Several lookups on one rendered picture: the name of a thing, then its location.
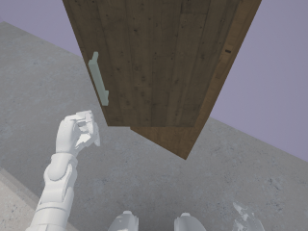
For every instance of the left robot forearm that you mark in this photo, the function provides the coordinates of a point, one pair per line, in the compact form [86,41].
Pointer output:
[55,203]

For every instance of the right robot hand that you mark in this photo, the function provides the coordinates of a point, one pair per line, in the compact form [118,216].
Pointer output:
[251,223]

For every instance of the robot left shin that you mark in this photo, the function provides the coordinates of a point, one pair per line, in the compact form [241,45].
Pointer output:
[127,212]

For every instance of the robot right thigh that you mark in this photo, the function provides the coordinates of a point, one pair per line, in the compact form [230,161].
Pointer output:
[188,223]

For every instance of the handle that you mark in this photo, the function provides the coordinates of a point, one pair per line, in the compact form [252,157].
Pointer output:
[96,76]

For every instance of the cupboard door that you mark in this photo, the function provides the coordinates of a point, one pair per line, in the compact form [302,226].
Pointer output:
[156,58]

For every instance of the left robot hand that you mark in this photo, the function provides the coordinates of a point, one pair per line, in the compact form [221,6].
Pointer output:
[69,132]

